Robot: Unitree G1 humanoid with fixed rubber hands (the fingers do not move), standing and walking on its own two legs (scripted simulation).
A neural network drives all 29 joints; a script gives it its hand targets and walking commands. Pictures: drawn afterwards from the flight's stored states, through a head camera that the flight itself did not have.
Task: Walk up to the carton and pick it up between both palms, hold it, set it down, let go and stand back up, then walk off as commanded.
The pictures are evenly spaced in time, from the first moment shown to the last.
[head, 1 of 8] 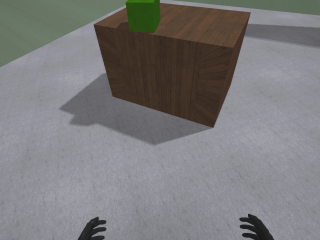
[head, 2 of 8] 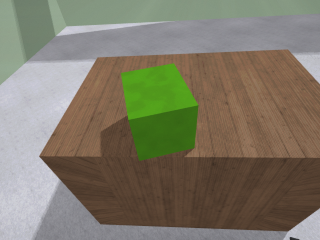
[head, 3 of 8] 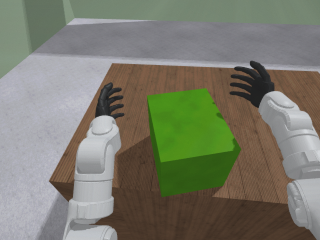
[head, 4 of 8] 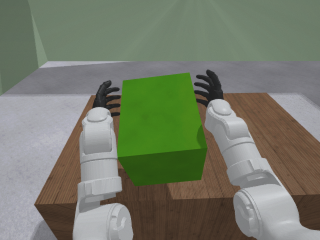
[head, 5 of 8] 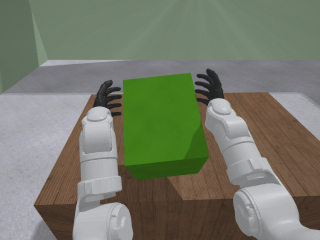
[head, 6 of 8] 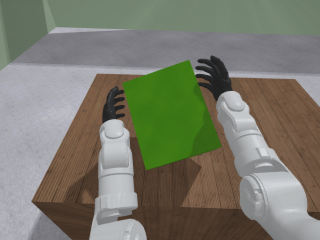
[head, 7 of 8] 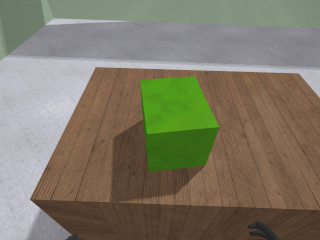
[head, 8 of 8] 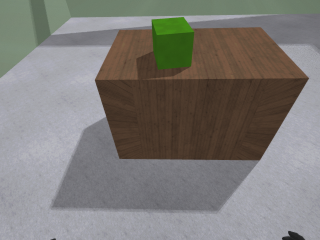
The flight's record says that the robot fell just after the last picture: no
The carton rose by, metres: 0.14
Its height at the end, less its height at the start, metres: +0.00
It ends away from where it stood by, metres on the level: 0.10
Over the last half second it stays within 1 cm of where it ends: yes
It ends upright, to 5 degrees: yes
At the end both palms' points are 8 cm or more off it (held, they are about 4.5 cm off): yes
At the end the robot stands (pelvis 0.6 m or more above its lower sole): yes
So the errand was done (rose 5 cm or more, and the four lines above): yes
